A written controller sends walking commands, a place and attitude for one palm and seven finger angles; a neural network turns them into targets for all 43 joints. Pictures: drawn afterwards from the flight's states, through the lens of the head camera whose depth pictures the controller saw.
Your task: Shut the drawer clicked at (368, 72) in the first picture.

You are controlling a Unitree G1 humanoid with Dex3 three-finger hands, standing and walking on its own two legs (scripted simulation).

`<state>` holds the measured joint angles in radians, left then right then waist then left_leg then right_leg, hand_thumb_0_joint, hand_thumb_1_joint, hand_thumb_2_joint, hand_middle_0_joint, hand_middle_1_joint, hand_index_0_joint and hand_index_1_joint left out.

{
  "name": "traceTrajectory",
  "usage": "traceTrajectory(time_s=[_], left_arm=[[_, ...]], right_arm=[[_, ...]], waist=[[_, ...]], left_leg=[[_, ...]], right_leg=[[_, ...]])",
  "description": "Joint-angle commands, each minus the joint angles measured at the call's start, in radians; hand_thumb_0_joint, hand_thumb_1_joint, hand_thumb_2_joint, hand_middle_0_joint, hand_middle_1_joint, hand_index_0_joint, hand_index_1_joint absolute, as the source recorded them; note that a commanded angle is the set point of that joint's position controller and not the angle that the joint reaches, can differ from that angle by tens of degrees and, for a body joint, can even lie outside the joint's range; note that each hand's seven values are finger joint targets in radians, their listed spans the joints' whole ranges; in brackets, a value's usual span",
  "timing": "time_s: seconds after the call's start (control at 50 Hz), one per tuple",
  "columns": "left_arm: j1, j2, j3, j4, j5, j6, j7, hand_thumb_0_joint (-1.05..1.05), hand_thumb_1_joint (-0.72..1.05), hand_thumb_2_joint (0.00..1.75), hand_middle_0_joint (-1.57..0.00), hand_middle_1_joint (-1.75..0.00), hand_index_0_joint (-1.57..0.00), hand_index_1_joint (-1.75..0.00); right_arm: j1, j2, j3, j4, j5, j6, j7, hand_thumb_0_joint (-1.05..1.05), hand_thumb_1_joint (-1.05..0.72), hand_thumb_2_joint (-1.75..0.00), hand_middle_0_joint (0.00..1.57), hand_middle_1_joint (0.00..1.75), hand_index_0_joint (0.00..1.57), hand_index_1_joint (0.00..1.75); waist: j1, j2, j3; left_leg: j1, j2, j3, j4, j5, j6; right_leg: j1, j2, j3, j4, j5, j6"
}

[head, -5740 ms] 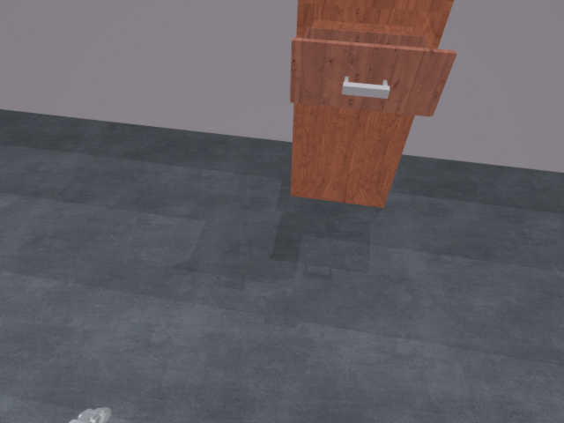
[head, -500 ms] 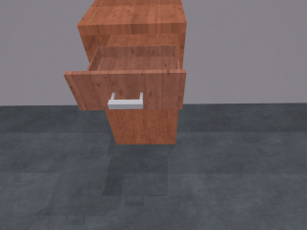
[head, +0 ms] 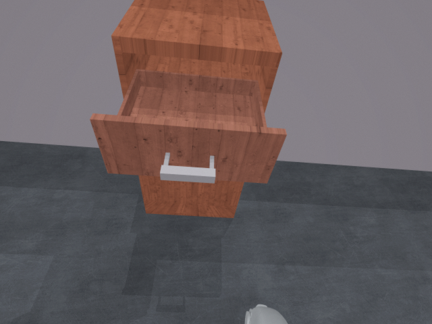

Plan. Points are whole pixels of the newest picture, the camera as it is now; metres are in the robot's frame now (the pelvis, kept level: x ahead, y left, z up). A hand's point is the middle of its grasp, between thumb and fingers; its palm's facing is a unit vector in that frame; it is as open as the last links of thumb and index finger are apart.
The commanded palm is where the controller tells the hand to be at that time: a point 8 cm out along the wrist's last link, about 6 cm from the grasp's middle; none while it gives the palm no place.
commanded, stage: take the last steps up to it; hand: left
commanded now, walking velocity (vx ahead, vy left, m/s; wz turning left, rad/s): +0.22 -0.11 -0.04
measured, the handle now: (189, 166) +0.44 +0.09 +0.01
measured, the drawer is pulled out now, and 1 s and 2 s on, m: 0.29 0.29 0.29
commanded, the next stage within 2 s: come to a stop and stand still in 0.16 s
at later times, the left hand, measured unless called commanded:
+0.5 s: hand (164, 298) +0.21 +0.11 -0.18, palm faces +0.04 -0.97 -0.22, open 7.2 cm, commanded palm none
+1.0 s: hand out of the picture +0.06 +0.12 -0.18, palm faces +0.04 -0.97 -0.23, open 7.4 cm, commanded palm none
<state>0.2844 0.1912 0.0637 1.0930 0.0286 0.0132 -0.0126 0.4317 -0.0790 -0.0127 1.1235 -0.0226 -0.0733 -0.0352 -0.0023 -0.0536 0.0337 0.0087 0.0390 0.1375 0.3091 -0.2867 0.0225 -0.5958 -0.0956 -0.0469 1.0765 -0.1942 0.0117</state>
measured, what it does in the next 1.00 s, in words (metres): walks ahead: right foot, then left foot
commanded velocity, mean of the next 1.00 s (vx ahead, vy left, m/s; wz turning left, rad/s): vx -0.03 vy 0.01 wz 0.00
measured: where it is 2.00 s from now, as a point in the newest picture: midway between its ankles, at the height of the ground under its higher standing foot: outside the picture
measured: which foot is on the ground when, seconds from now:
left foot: down 0.00-0.24, up 0.26-0.60, down 0.62-1.00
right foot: up 0.00-0.22, down 0.24-0.64, up 0.66-0.92, down 0.94-1.00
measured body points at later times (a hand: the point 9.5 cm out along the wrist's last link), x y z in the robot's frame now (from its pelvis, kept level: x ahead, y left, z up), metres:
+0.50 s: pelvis +0.12 -0.06 -0.02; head +0.14 -0.07 +0.43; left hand +0.21 +0.16 -0.16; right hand +0.15 -0.30 -0.18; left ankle +0.13 +0.05 -0.72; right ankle +0.20 -0.16 -0.75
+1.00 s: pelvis +0.09 -0.06 -0.01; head +0.11 -0.07 +0.44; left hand +0.06 +0.17 -0.16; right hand +0.16 -0.28 -0.17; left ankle +0.15 +0.05 -0.75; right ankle +0.05 -0.18 -0.75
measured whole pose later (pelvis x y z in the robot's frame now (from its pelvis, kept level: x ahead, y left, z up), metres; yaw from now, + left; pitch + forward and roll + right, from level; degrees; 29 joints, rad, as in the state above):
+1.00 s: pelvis +0.09 -0.06 -0.01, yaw -1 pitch -1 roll +1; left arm 0.33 0.15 0.02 1.14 0.02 0.02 0.04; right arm 0.16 -0.15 -0.04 1.06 0.00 0.00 -0.04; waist 0.02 0.01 0.05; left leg -0.26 -0.01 0.09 0.42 -0.14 0.03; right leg -0.12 -0.04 -0.01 0.46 -0.33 0.01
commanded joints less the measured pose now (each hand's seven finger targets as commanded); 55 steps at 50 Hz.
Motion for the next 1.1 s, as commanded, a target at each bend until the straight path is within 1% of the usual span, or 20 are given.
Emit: traceTrajectory(time_s=[0.0,0.1,0.14,0.18,0.2,0.22,0.24,0.26,0.28,0.34,0.48,0.56,0.58,0.62,0.7,0.84,0.9,0.96,1.0,1.08], left_arm=[[-0.120,0.000,-0.007,-0.101,-0.006,-0.013,-0.009,0.00,0.90,0.90,-0.20,-0.30,-0.20,-0.30],[-0.210,0.002,-0.006,-0.132,-0.014,-0.022,-0.009,0.00,0.90,0.90,-0.20,-0.30,-0.20,-0.30],[-0.134,0.024,0.001,-0.113,-0.014,-0.030,-0.005,0.00,0.90,0.90,-0.20,-0.30,-0.20,-0.30],[0.080,0.074,0.017,-0.043,-0.008,-0.050,0.001,0.00,0.90,0.90,-0.20,-0.30,-0.20,-0.30],[0.197,0.156,0.038,-0.007,-0.001,-0.065,0.012,0.00,0.90,0.90,-0.20,-0.30,-0.20,-0.30],[0.258,0.233,0.050,0.002,-0.013,-0.070,0.020,0.00,0.90,0.90,-0.20,-0.30,-0.20,-0.30],[0.226,0.232,0.047,-0.016,-0.025,-0.066,0.027,0.00,0.90,0.90,-0.20,-0.30,-0.20,-0.30],[0.115,0.200,0.036,-0.046,-0.022,-0.061,0.032,0.00,0.90,0.90,-0.20,-0.30,-0.20,-0.30],[0.008,0.139,0.018,-0.071,-0.019,-0.056,0.040,0.00,0.90,0.90,-0.20,-0.30,-0.20,-0.30],[-0.136,0.073,-0.009,-0.110,-0.006,-0.048,0.058,0.00,0.90,0.90,-0.20,-0.30,-0.20,-0.30],[-0.070,0.118,0.012,-0.123,0.001,-0.012,0.061,0.00,0.90,0.90,-0.20,-0.30,-0.20,-0.30],[-0.078,0.122,0.017,-0.129,-0.007,0.001,0.059,0.00,0.90,0.90,-0.20,-0.30,-0.20,-0.30],[-0.072,0.097,0.012,-0.136,-0.010,0.008,0.055,0.00,0.90,0.90,-0.20,-0.30,-0.20,-0.30],[-0.057,0.049,0.003,-0.142,-0.014,0.024,0.053,0.00,0.90,0.90,-0.20,-0.30,-0.20,-0.30],[0.050,0.049,0.006,-0.084,-0.003,0.025,0.049,0.00,0.90,0.90,-0.20,-0.30,-0.20,-0.30],[0.050,0.027,-0.028,-0.051,-0.010,0.008,0.053,0.00,0.90,0.90,-0.20,-0.30,-0.20,-0.30],[0.140,0.038,-0.035,0.005,-0.009,-0.010,0.060,0.00,0.90,0.90,-0.20,-0.30,-0.20,-0.30],[0.083,0.074,-0.037,0.015,-0.010,-0.027,0.056,0.00,0.90,0.90,-0.20,-0.30,-0.20,-0.30],[0.063,0.053,-0.045,0.016,-0.014,-0.032,0.056,0.00,0.90,0.90,-0.20,-0.30,-0.20,-0.30],[0.063,0.055,-0.042,0.016,-0.016,-0.021,0.055,0.00,0.90,0.90,-0.20,-0.30,-0.20,-0.30]], right_arm=[[0.114,-0.158,-0.036,0.000,-0.001,-0.008,-0.013,0.00,-0.90,-0.90,0.20,0.30,0.20,0.30],[0.115,-0.176,-0.048,0.014,-0.013,0.005,-0.012,0.00,-0.90,-0.90,0.20,0.30,0.20,0.30],[0.087,-0.192,-0.054,0.015,-0.011,0.010,-0.011,0.00,-0.90,-0.90,0.20,0.30,0.20,0.30],[0.075,-0.194,-0.055,0.017,0.001,0.015,-0.005,0.00,-0.90,-0.90,0.20,0.30,0.20,0.30],[0.117,-0.156,-0.051,0.013,0.013,0.014,0.006,0.00,-0.90,-0.90,0.20,0.30,0.20,0.30],[0.141,-0.099,-0.040,-0.013,0.026,0.016,0.006,0.00,-0.90,-0.90,0.20,0.30,0.20,0.30],[0.076,-0.121,-0.042,-0.040,0.032,0.029,0.000,0.00,-0.90,-0.90,0.20,0.30,0.20,0.30],[0.040,-0.097,-0.046,-0.043,0.024,0.035,0.002,0.00,-0.90,-0.90,0.20,0.30,0.20,0.30],[0.027,-0.101,-0.043,-0.039,0.015,0.045,0.001,0.00,-0.90,-0.90,0.20,0.30,0.20,0.30],[0.087,-0.052,-0.028,-0.007,0.014,0.088,-0.003,0.00,-0.90,-0.90,0.20,0.30,0.20,0.30],[-0.062,-0.094,-0.045,-0.098,0.012,0.106,0.008,0.00,-0.90,-0.90,0.20,0.30,0.20,0.30],[-0.063,-0.114,-0.052,-0.105,0.014,0.094,0.009,0.00,-0.90,-0.90,0.20,0.30,0.20,0.30],[-0.064,-0.143,-0.054,-0.110,0.011,0.087,0.011,0.00,-0.90,-0.90,0.20,0.30,0.20,0.30],[-0.180,-0.228,-0.062,-0.165,-0.004,0.077,0.007,0.00,-0.90,-0.90,0.20,0.30,0.20,0.30],[-0.298,-0.208,-0.044,-0.187,-0.001,0.069,-0.006,0.00,-0.90,-0.90,0.20,0.30,0.20,0.30],[-0.193,-0.209,-0.049,-0.111,0.011,0.067,-0.005,0.00,-0.90,-0.90,0.20,0.30,0.20,0.30],[-0.199,-0.191,-0.045,-0.088,0.025,0.065,0.000,0.00,-0.90,-0.90,0.20,0.30,0.20,0.30],[-0.198,-0.149,-0.038,-0.072,0.023,0.068,0.009,0.00,-0.90,-0.90,0.20,0.30,0.20,0.30],[-0.189,-0.160,-0.040,-0.058,0.021,0.071,0.009,0.00,-0.90,-0.90,0.20,0.30,0.20,0.30],[-0.158,-0.152,-0.028,-0.020,0.017,0.081,0.012,0.00,-0.90,-0.90,0.20,0.30,0.20,0.30]], waist=[[-0.033,0.182,0.140],[-0.047,0.206,0.153],[-0.006,0.202,0.110],[0.085,0.131,-0.015],[0.123,-0.032,-0.145],[0.100,-0.210,-0.250],[0.106,-0.078,-0.224],[0.075,-0.084,-0.147],[0.036,-0.035,-0.051],[-0.055,0.015,-0.027],[0.006,-0.086,-0.033],[-0.022,-0.077,-0.057],[-0.022,0.016,-0.042],[-0.001,0.346,0.025],[0.053,0.156,-0.008],[-0.008,0.185,-0.061],[0.017,0.110,-0.064],[-0.017,-0.018,-0.018],[-0.023,-0.093,0.001],[-0.022,-0.018,0.087]], left_leg=[[0.002,0.258,-0.115,-0.101,0.510,0.116],[-0.038,0.269,-0.090,-0.049,0.576,0.098],[-0.059,0.266,-0.085,0.049,0.690,0.092],[-0.139,0.197,-0.044,0.303,0.645,0.042],[-0.328,0.121,-0.006,0.573,0.346,0.006],[-0.480,-0.014,-0.021,0.903,-0.311,-0.023],[-0.475,0.003,-0.122,1.015,-0.336,-0.004],[-0.485,0.037,-0.145,1.044,-0.271,-0.006],[-0.466,0.066,-0.153,1.008,-0.219,-0.012],[-0.273,0.065,-0.136,0.734,-0.173,-0.041],[-0.315,0.007,-0.103,0.507,-0.140,-0.053],[-0.152,0.000,-0.097,0.205,0.039,-0.047],[-0.121,0.051,-0.162,0.112,0.072,-0.026],[-0.356,0.295,-0.457,-0.138,0.093,0.100],[-0.306,0.210,-0.299,-0.078,0.176,0.137],[-0.078,0.202,-0.290,-0.031,0.369,0.145],[-0.138,0.126,-0.246,0.038,0.252,0.065],[-0.131,0.046,-0.173,0.051,0.204,-0.013],[-0.093,0.051,-0.163,0.053,0.173,-0.015],[-0.124,0.041,-0.162,0.037,0.084,-0.021]], right_leg=[[-0.148,-0.022,-0.022,-0.124,0.037,0.004],[0.030,0.008,-0.052,-0.357,0.004,-0.040],[0.190,0.044,-0.076,-0.432,-0.014,-0.061],[0.513,0.077,-0.096,-0.552,0.088,-0.072],[0.766,-0.096,0.092,-0.572,0.196,-0.128],[0.844,-0.344,0.418,-0.676,0.431,-0.233],[0.703,-0.373,0.446,-0.751,0.416,-0.285],[0.558,-0.343,0.408,-0.774,0.327,-0.275],[0.421,-0.303,0.310,-0.779,0.304,-0.255],[0.169,-0.214,0.092,-0.789,0.366,-0.193],[0.264,-0.221,0.150,-0.773,0.277,-0.221],[0.224,-0.178,0.139,-0.692,0.148,-0.156],[0.170,-0.114,0.100,-0.631,0.005,-0.107],[0.219,0.070,-0.019,-0.350,-0.260,-0.005],[0.208,0.072,0.081,-0.080,-0.226,-0.006],[0.282,0.043,0.027,-0.453,-0.253,0.016],[0.427,0.018,0.060,-0.762,-0.006,0.000],[0.362,-0.047,0.141,-0.764,0.089,-0.046],[0.310,-0.046,0.143,-0.793,0.014,-0.043],[0.238,-0.031,0.149,-0.849,-0.233,-0.046]])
